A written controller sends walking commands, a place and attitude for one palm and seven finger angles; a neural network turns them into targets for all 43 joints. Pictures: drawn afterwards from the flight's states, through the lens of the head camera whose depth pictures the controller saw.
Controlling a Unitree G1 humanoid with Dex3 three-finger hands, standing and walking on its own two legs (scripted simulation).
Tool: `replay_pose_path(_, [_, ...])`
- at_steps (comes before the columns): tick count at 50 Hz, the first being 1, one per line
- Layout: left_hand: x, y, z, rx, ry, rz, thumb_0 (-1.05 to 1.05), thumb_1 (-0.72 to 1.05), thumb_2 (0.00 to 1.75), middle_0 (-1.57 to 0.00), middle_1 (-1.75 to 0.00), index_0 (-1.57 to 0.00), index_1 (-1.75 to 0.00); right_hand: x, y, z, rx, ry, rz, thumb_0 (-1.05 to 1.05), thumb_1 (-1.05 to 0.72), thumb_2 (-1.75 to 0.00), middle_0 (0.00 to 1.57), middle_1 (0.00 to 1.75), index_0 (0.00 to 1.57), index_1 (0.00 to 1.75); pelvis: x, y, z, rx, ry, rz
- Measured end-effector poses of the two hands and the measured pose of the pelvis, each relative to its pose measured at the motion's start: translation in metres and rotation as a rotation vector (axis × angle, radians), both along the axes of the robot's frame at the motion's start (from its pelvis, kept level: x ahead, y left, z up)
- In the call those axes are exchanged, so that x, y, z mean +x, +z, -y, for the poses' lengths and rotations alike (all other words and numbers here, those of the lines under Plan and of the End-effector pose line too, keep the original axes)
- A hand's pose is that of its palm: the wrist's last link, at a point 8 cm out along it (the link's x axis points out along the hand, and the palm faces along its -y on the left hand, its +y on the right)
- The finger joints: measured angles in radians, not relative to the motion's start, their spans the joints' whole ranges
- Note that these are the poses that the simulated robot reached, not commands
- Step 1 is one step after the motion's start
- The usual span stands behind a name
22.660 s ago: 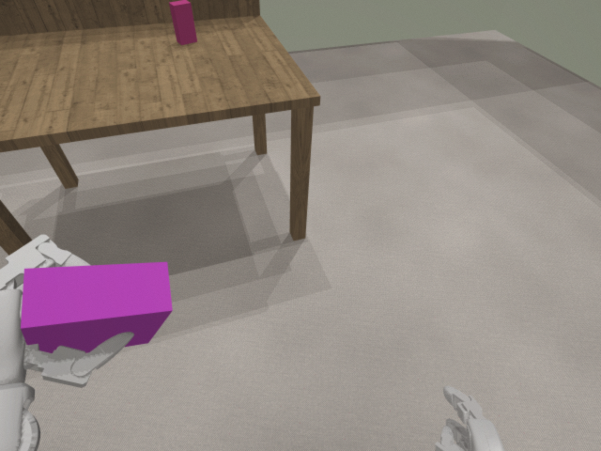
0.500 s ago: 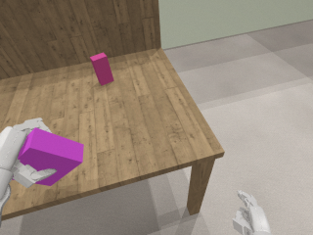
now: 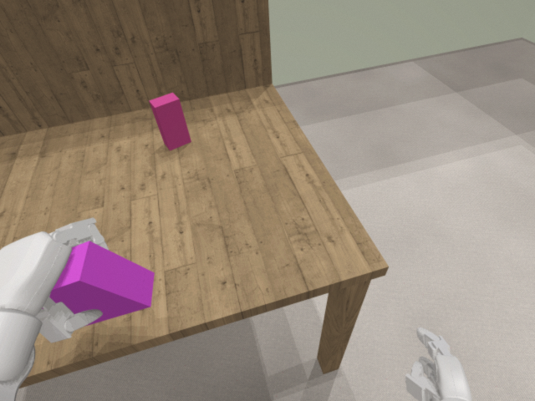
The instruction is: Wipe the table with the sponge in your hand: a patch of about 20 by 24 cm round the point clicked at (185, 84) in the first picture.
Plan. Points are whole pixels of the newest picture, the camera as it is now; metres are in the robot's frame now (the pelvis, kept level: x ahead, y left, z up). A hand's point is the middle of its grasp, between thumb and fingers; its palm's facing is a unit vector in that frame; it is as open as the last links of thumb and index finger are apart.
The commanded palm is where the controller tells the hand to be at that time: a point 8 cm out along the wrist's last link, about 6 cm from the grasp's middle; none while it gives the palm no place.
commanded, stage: turn the palm down, sponge in hand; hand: left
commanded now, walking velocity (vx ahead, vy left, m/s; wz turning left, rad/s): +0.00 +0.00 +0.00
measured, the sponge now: (92, 293) +0.22 +0.27 +0.09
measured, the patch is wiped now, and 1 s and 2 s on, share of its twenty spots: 0.00 0.00 0.00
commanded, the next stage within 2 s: move the sponge above the wiping area in 1.04 s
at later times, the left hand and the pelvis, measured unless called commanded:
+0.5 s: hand (36, 276) +0.22 +0.32 +0.13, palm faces +0.11 -0.11 -0.99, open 9.2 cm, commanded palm +0.18 +0.32 +0.19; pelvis -0.01 +0.04 +0.02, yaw +0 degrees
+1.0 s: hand (37, 265) +0.23 +0.32 +0.14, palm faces +0.09 -0.06 -0.99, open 9.2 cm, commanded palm +0.19 +0.30 +0.19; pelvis +0.00 +0.02 +0.02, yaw +0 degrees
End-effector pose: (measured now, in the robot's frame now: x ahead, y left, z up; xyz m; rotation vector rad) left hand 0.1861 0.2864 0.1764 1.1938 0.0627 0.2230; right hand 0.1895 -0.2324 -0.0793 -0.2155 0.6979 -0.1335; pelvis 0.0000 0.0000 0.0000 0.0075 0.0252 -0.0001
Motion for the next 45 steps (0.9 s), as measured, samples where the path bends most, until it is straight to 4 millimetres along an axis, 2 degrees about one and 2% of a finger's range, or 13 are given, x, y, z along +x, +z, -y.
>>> replay_pose_path(3, [0.001, 0.008, -0.004, 0.046, 0.005, 0.048, 0.0, -0.41, 1.04, -0.81, -1.39, -0.81, -1.38, 0.006, 0.005, -0.015, 0.021, 0.015, 0.018, 0.01, -0.9, -0.9, 0.2, 0.3, 0.2, 0.3, 0.0, 0.002, -0.007, -0.004, -0.003, 0.005])
replay_pose_path(8, [-0.001, 0.02, -0.035, 0.086, 0.162, 0.057, 0.0, -0.41, 1.04, -0.81, -1.39, -0.81, -1.38, 0.015, 0.01, -0.039, 0.057, 0.043, 0.023, 0.01, -0.9, -0.9, 0.2, 0.3, 0.21, 0.3, -0.003, 0.006, -0.019, -0.009, -0.003, 0.023])
replay_pose_path(12, [-0.005, 0.012, -0.052, 0.092, 0.255, -0.036, 0.0, -0.41, 1.04, -0.81, -1.39, -0.8, -1.39, 0.022, 0.015, -0.056, 0.07, 0.073, 0.026, 0.01, -0.9, -0.9, 0.2, 0.3, 0.21, 0.3, -0.006, 0.01, -0.028, -0.011, 0.004, 0.038])
replay_pose_path(14, [-0.005, 0.003, -0.052, 0.09, 0.248, -0.095, 0.0, -0.41, 1.04, -0.81, -1.39, -0.8, -1.39, 0.025, 0.018, -0.064, 0.071, 0.088, 0.033, 0.01, -0.9, -0.9, 0.2, 0.3, 0.21, 0.3, -0.008, 0.011, -0.033, -0.012, 0.006, 0.046])
replay_pose_path(18, [-0.002, -0.013, -0.036, 0.11, 0.145, -0.161, 0.0, -0.41, 1.04, -0.81, -1.39, -0.8, -1.39, 0.031, 0.024, -0.078, 0.058, 0.125, 0.043, 0.01, -0.9, -0.9, 0.2, 0.3, 0.21, 0.3, -0.011, 0.014, -0.038, -0.012, 0.004, 0.056])
replay_pose_path(21, [0.0, -0.01, -0.027, 0.166, 0.076, -0.129, 0.0, -0.41, 1.04, -0.81, -1.39, -0.81, -1.39, 0.033, 0.027, -0.086, 0.051, 0.15, 0.041, 0.01, -0.9, -0.9, 0.2, 0.3, 0.21, 0.3, -0.012, 0.015, -0.04, -0.015, -0.001, 0.063])
replay_pose_path(24, [0.002, 0.001, -0.032, 0.22, 0.09, -0.072, 0.0, -0.41, 1.04, -0.81, -1.39, -0.81, -1.38, 0.035, 0.027, -0.092, 0.057, 0.166, 0.024, 0.01, -0.9, -0.9, 0.2, 0.3, 0.21, 0.3, -0.011, 0.017, -0.041, -0.017, -0.005, 0.07])
replay_pose_path(28, [0.004, 0.013, -0.052, 0.249, 0.219, -0.04, 0.0, -0.41, 1.04, -0.81, -1.39, -0.81, -1.38, 0.037, 0.025, -0.096, 0.078, 0.179, -0.001, 0.01, -0.9, -0.9, 0.2, 0.3, 0.21, 0.3, -0.01, 0.019, -0.041, -0.016, -0.002, 0.073])
replay_pose_path(31, [0.004, 0.012, -0.06, 0.245, 0.304, -0.082, 0.0, -0.41, 1.04, -0.81, -1.39, -0.81, -1.39, 0.041, 0.023, -0.096, 0.09, 0.184, -0.007, 0.01, -0.9, -0.9, 0.2, 0.3, 0.21, 0.3, -0.01, 0.02, -0.042, -0.013, 0.003, 0.075])
replay_pose_path(34, [0.005, 0.003, -0.054, 0.232, 0.306, -0.156, 0.0, -0.41, 1.04, -0.81, -1.39, -0.8, -1.39, 0.045, 0.022, -0.094, 0.098, 0.186, 0.0, 0.01, -0.9, -0.9, 0.2, 0.3, 0.21, 0.3, -0.01, 0.02, -0.042, -0.01, 0.006, 0.075])
replay_pose_path(39, [0.01, -0.013, -0.028, 0.244, 0.18, -0.239, 0.0, -0.41, 1.04, -0.81, -1.39, -0.8, -1.39, 0.049, 0.024, -0.089, 0.085, 0.193, 0.008, 0.01, -0.9, -0.9, 0.2, 0.3, 0.21, 0.3, -0.008, 0.021, -0.037, -0.007, 0.002, 0.075])
replay_pose_path(42, [0.013, -0.008, -0.02, 0.277, 0.124, -0.202, 0.0, -0.41, 1.04, -0.81, -1.39, -0.81, -1.39, 0.05, 0.026, -0.083, 0.072, 0.193, 0.008, 0.01, -0.9, -0.9, 0.2, 0.3, 0.21, 0.3, -0.005, 0.022, -0.032, -0.007, -0.001, 0.078])
replay_pose_path(45, [0.014, 0.004, -0.022, 0.297, 0.138, -0.136, 0.0, -0.41, 1.04, -0.81, -1.39, -0.81, -1.39, 0.05, 0.027, -0.076, 0.068, 0.187, 0.002, 0.01, -0.9, -0.9, 0.2, 0.3, 0.21, 0.3, -0.002, 0.022, -0.027, -0.009, -0.007, 0.082])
